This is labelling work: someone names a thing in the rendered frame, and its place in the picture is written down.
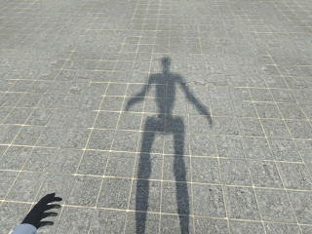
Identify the left robot hand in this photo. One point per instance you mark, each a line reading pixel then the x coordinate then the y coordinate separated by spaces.
pixel 37 213

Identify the robot left forearm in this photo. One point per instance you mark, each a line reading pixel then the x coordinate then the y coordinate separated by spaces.
pixel 24 228

